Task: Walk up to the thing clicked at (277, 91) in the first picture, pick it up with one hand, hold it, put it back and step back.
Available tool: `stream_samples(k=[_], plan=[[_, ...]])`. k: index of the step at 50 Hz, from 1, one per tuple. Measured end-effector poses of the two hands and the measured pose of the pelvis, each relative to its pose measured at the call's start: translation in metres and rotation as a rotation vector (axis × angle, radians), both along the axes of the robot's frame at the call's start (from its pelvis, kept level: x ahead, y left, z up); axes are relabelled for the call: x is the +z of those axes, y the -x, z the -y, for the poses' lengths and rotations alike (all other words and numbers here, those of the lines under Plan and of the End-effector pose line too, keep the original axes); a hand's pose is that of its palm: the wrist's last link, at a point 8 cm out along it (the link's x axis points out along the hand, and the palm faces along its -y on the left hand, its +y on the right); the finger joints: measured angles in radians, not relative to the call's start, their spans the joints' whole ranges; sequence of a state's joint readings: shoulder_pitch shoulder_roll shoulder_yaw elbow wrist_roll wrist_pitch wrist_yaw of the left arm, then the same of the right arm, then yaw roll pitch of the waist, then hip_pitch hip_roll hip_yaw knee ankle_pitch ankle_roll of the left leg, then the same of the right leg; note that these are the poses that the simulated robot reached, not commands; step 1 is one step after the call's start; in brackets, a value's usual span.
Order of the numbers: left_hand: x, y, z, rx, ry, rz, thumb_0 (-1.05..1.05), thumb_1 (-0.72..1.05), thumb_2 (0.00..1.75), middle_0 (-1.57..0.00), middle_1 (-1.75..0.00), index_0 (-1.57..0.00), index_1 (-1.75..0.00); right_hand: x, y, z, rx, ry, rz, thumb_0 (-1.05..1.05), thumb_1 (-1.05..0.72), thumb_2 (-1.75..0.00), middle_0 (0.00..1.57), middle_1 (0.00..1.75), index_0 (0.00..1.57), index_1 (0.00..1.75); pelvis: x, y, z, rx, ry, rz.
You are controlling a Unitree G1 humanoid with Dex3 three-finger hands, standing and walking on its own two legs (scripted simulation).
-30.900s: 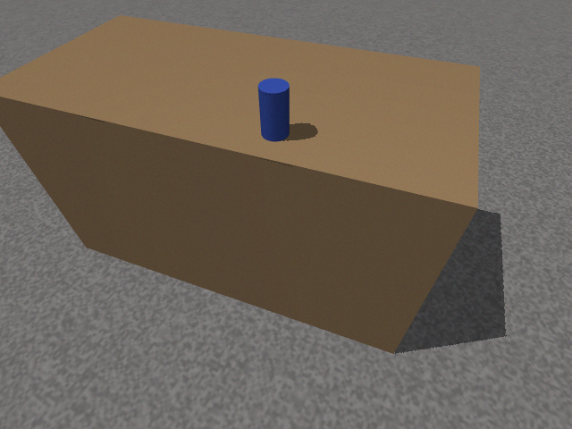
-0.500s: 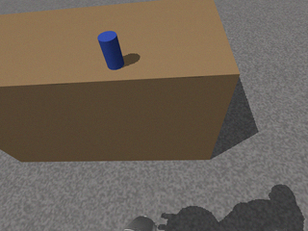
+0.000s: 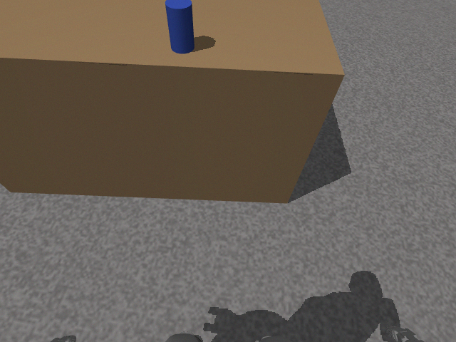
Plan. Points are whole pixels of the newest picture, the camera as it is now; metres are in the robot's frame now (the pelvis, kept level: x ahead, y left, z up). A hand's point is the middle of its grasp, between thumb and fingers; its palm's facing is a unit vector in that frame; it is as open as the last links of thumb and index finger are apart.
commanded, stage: step back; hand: left
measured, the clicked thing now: (180, 26) +0.89 +0.20 +0.05
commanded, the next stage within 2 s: stand in 1.64 s
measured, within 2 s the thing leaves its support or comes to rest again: neither
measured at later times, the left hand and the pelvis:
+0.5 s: hand out of the picture -0.05 +0.28 -0.15, palm faces +0.05 -0.90 -0.43, open 7.4 cm; pelvis -0.17 -0.01 -0.01, yaw +2 degrees
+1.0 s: hand out of the picture -0.19 +0.26 -0.14, palm faces +0.03 -0.92 -0.39, open 7.4 cm; pelvis -0.22 -0.01 +0.00, yaw +1 degrees
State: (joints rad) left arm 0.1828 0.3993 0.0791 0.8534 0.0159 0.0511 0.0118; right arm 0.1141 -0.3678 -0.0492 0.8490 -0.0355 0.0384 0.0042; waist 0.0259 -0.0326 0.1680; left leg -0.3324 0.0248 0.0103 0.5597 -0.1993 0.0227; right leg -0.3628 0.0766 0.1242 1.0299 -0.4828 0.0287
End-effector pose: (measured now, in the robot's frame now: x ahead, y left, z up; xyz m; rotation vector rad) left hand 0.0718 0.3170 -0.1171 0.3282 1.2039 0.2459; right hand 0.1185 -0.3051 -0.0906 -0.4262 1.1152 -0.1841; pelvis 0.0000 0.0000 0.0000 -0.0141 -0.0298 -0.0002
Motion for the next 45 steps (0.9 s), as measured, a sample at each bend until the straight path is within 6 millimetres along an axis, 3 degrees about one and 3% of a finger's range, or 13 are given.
stream_samples(k=[5, 11, 18, 23, 28, 33, 39, 45], plan=[[-0.005, 0.051, 0.011, -0.029, -0.034, -0.068, 0.00, 0.91, 0.90, -0.21, -0.30, -0.21, -0.30, -0.018, 0.016, 0.015, -0.005, -0.030, 0.072, 0.01, -0.90, -0.90, 0.21, 0.30, 0.20, 0.30, -0.014, 0.040, 0.011, -0.044, -0.008, 0.011], [0.017, 0.105, 0.025, -0.015, -0.051, -0.073, 0.00, 0.90, 0.89, -0.21, -0.30, -0.21, -0.30, -0.028, 0.067, 0.018, -0.053, -0.086, 0.027, 0.01, -0.91, -0.90, 0.21, 0.30, 0.20, 0.30, -0.004, 0.075, 0.019, -0.049, -0.042, 0.016], [0.032, 0.118, 0.013, -0.028, -0.102, 0.006, 0.01, 0.90, 0.89, -0.21, -0.30, -0.21, -0.30, -0.037, 0.140, 0.018, -0.049, -0.065, -0.063, 0.01, -0.91, -0.90, 0.21, 0.30, 0.20, 0.30, -0.002, 0.117, 0.015, 0.005, -0.043, -0.018], [0.017, 0.126, -0.002, -0.020, -0.091, 0.108, 0.00, 0.90, 0.90, -0.21, -0.30, -0.21, -0.30, -0.044, 0.185, 0.005, -0.009, -0.037, -0.122, 0.01, -0.91, -0.90, 0.21, 0.30, 0.20, 0.30, -0.015, 0.155, 0.007, 0.065, -0.037, 0.001], [0.007, 0.159, 0.003, 0.000, -0.026, 0.082, 0.00, 0.91, 0.90, -0.21, -0.30, -0.21, -0.29, -0.027, 0.224, -0.007, -0.013, -0.046, -0.120, 0.01, -0.91, -0.90, 0.21, 0.30, 0.20, 0.30, -0.006, 0.182, 0.003, 0.059, -0.028, 0.022], [0.003, 0.201, 0.012, 0.004, 0.021, 0.029, 0.00, 0.90, 0.90, -0.21, -0.30, -0.21, -0.30, -0.011, 0.235, 0.000, -0.022, -0.032, -0.056, 0.01, -0.90, -0.90, 0.21, 0.30, 0.20, 0.30, 0.001, 0.200, 0.008, 0.023, -0.018, 0.005], [0.000, 0.247, 0.027, -0.009, 0.007, -0.048, 0.00, 0.91, 0.90, -0.21, -0.30, -0.21, -0.30, -0.013, 0.234, 0.022, -0.040, -0.042, 0.031, 0.01, -0.90, -0.90, 0.21, 0.30, 0.20, 0.30, -0.004, 0.218, 0.019, -0.016, 0.015, 0.021], [0.012, 0.274, 0.030, 0.021, -0.004, -0.048, 0.01, 0.90, 0.89, -0.21, -0.30, -0.21, -0.30, -0.014, 0.244, 0.023, -0.043, -0.068, 0.014, 0.01, -0.91, -0.90, 0.21, 0.30, 0.20, 0.30, 0.004, 0.220, 0.019, -0.014, -0.011, 0.019]])
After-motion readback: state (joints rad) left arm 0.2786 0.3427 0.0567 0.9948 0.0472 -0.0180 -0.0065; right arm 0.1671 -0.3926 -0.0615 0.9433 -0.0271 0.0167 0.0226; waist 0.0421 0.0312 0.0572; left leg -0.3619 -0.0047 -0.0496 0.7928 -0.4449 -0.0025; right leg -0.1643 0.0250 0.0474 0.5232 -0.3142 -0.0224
